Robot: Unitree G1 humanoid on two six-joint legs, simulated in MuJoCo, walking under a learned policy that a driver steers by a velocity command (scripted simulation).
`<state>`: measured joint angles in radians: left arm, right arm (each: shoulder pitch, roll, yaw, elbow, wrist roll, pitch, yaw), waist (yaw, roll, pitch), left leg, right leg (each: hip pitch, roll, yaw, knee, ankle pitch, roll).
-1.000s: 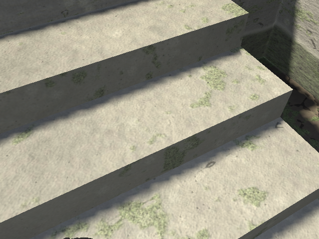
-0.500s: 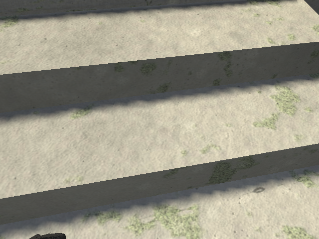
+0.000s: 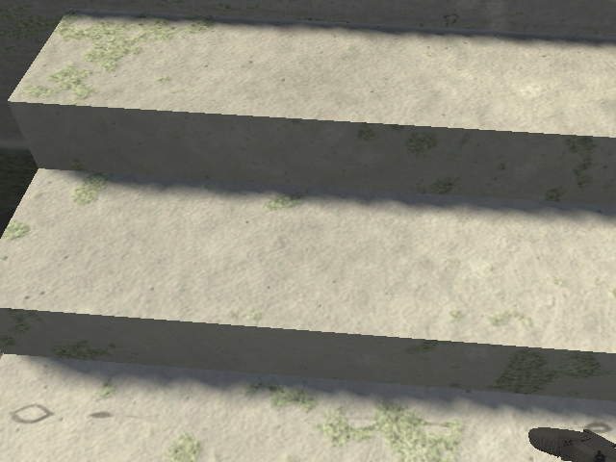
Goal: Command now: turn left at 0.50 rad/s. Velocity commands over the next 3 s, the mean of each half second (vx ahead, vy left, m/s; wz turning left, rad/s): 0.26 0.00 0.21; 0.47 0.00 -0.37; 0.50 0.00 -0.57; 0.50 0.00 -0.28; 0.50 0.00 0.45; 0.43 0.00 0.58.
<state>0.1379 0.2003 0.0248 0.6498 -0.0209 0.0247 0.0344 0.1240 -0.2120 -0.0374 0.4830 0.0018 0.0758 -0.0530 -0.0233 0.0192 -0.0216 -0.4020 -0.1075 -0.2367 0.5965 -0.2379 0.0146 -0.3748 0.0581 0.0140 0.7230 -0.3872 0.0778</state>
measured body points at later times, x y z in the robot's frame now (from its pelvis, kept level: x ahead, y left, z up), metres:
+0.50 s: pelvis +0.07 +0.02 +0.01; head +0.07 -0.01 +0.46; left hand -0.08 +0.22 -0.11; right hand +0.23 -0.16 -0.12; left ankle +0.11 +0.17 -0.46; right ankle -0.02 -0.11 -0.73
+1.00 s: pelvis +0.32 +0.17 +0.16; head +0.30 +0.19 +0.61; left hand +0.57 +0.37 +0.10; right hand +0.29 -0.07 +0.02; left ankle +0.35 +0.29 -0.55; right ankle +0.35 +0.05 -0.35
